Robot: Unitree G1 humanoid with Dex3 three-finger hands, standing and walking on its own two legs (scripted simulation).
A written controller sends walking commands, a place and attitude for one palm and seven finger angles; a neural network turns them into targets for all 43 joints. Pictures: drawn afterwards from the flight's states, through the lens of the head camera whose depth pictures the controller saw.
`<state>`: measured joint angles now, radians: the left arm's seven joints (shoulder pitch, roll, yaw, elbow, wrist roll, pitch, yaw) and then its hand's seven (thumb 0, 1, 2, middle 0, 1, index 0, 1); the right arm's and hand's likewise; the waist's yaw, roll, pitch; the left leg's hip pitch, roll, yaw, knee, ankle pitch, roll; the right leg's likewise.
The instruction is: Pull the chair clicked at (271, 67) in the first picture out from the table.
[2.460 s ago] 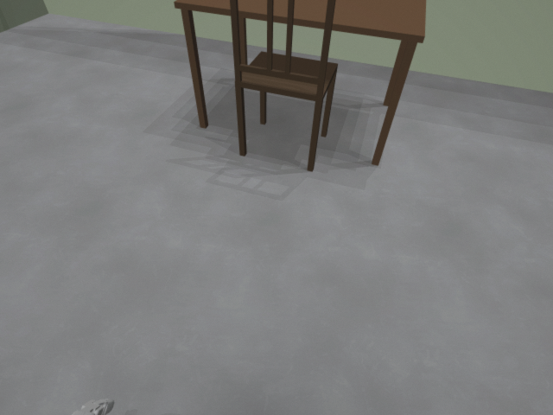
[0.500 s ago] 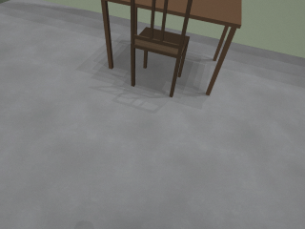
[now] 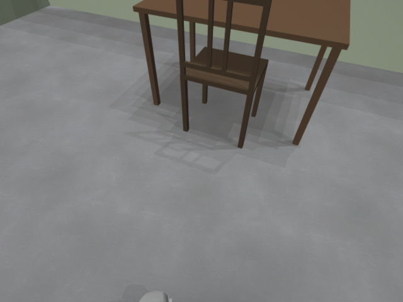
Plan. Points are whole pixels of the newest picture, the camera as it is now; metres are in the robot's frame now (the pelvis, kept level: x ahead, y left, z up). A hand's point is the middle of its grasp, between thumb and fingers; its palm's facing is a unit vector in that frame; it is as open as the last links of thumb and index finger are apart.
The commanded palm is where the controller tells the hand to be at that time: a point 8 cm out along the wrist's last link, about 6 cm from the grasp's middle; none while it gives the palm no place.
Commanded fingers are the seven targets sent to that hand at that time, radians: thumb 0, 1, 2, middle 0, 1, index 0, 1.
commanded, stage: walk to a spot facing it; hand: left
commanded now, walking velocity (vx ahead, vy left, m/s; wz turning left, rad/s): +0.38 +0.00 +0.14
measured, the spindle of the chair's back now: (210, 36) +1.29 -0.01 -0.05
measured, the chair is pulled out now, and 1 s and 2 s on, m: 0.00 0.00 0.00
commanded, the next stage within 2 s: turn to face it in 0.92 s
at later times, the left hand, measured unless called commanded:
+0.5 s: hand (104, 289) +0.19 +0.24 -0.17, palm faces +0.10 -0.99 -0.13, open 7.4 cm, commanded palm none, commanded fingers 0.00 0.90 0.90 -0.20 -0.30 -0.20 -0.30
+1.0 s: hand (150, 168) +0.54 +0.18 -0.16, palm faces +0.01 -0.98 -0.20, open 7.3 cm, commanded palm none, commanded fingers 0.00 0.90 0.90 -0.20 -0.30 -0.20 -0.30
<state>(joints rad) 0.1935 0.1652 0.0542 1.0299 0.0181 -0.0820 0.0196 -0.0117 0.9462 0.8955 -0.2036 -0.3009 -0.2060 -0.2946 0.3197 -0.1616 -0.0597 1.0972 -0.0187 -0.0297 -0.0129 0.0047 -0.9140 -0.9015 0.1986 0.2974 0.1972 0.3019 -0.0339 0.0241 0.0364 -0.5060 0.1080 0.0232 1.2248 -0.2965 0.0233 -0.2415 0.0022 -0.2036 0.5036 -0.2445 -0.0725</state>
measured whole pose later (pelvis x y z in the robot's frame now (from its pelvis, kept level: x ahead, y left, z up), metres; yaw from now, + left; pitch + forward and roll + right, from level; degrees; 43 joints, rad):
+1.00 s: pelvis +0.45 +0.00 +0.00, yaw +0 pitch -1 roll +0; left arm 0.18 0.16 0.05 1.02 0.02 -0.07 0.00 0.00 0.92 0.90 -0.20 -0.30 -0.20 -0.29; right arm 0.38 -0.14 -0.05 1.15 -0.01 -0.02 -0.01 0.01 -0.91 -0.90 0.20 0.30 0.20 0.30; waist -0.04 0.03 0.06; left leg -0.41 0.10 0.04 1.24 -0.35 0.02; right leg -0.28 -0.04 -0.18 0.53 -0.23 -0.04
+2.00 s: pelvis +0.58 +0.02 +0.00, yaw -16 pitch +0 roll -1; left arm 0.22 0.18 0.05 0.99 0.02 0.02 0.00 0.01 0.91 0.90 -0.20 -0.30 -0.21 -0.29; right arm 0.28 -0.18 -0.04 1.04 -0.02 0.00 -0.02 0.00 -0.91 -0.90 0.20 0.30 0.20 0.30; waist 0.00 0.00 0.01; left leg -0.22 0.06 0.07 0.53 -0.33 -0.02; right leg -0.27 0.03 -0.05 0.52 -0.28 -0.04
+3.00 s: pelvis +0.80 -0.07 +0.00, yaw -18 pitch -1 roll +0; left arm 0.30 0.14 0.01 1.14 0.01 0.01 0.05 0.01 0.91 0.90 -0.20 -0.30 -0.20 -0.29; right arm 0.10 -0.10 -0.01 1.04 0.00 -0.02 -0.05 -0.01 -0.93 -0.90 0.20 0.30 0.20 0.30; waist 0.05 -0.05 0.08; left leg -0.26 0.00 0.13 0.47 -0.20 0.06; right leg -0.23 -0.04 -0.04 0.74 -0.53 0.02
